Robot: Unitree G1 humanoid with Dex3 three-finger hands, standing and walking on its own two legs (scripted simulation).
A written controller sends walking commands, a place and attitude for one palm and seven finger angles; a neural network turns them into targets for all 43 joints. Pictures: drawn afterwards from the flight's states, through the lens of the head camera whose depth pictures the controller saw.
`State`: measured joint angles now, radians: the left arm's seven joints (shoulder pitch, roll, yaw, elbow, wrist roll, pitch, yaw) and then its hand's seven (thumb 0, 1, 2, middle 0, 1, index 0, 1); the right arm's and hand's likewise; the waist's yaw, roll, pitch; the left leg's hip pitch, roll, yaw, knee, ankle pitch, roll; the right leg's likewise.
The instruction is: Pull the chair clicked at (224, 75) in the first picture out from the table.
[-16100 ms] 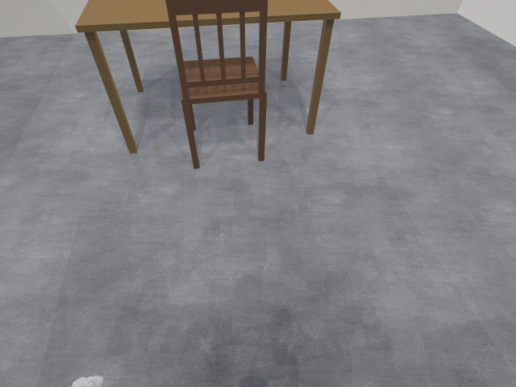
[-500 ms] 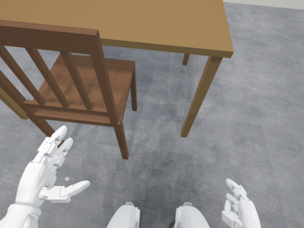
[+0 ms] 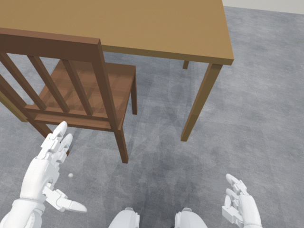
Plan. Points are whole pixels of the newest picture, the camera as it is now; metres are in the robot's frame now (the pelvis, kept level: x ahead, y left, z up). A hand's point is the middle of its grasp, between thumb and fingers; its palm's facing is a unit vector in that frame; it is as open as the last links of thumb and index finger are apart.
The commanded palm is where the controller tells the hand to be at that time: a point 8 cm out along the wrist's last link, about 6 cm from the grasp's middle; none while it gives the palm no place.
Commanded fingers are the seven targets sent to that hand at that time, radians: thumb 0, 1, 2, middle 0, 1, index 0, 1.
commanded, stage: raise the hand toward the chair's back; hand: left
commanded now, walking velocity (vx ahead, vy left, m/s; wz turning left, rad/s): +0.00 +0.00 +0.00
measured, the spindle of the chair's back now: (52, 87) +0.51 +0.37 -0.01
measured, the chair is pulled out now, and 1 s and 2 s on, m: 0.00 0.00 0.00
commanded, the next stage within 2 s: aim the fingers beside a spindle in 0.76 s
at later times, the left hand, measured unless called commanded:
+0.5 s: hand (76, 164) +0.25 +0.20 +0.05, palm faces -0.05 -1.00 -0.05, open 16.9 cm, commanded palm +0.23 +0.25 +0.05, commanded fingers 0.00 -0.50 0.30 -0.06 -0.08 -0.06 -0.08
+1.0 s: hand (76, 167) +0.24 +0.19 +0.05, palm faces -0.05 -1.00 -0.05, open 16.9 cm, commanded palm +0.23 +0.25 +0.05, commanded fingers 0.00 -0.50 0.30 -0.06 -0.08 -0.06 -0.08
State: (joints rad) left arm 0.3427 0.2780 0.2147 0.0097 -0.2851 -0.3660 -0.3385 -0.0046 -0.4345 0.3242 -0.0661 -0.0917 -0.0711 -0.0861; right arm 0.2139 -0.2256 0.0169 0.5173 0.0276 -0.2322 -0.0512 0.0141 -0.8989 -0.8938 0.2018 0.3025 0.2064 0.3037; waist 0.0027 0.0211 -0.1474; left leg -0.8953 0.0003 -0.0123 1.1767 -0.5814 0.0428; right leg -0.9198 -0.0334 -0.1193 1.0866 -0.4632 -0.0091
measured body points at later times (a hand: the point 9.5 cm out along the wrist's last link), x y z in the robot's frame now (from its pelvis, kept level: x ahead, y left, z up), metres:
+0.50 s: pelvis +0.01 -0.01 +0.01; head +0.08 +0.00 +0.45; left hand +0.25 +0.25 +0.05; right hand +0.18 -0.25 -0.07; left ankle -0.01 +0.09 -0.65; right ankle +0.03 -0.12 -0.65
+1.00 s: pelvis +0.00 -0.01 +0.00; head +0.08 +0.00 +0.45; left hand +0.24 +0.25 +0.05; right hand +0.18 -0.25 -0.07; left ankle -0.01 +0.09 -0.65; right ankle +0.03 -0.12 -0.65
